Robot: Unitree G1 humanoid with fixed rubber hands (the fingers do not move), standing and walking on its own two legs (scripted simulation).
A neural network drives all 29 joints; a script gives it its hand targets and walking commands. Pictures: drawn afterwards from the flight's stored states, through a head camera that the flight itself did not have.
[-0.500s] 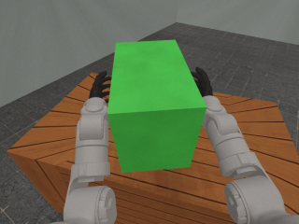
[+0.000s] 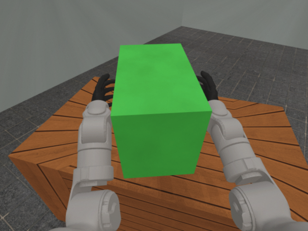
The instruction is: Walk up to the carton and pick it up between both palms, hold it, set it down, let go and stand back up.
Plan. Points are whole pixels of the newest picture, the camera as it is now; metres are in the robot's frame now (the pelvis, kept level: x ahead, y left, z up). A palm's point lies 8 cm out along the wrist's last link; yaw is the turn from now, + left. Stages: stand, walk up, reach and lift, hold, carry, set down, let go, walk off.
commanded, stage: hold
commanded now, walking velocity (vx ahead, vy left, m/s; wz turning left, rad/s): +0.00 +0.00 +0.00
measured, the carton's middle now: (154, 105) +0.40 +0.00 +0.16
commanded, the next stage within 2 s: none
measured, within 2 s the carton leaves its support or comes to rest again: neither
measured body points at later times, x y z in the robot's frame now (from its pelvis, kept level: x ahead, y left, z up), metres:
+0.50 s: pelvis +0.00 +0.00 +0.00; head -0.05 +0.03 +0.45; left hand +0.39 +0.14 +0.19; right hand +0.38 -0.14 +0.19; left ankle +0.03 +0.12 -0.75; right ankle +0.01 -0.12 -0.75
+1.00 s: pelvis +0.00 +0.00 +0.00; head -0.04 +0.03 +0.45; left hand +0.38 +0.14 +0.19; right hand +0.37 -0.14 +0.19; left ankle +0.03 +0.12 -0.75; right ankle +0.01 -0.12 -0.75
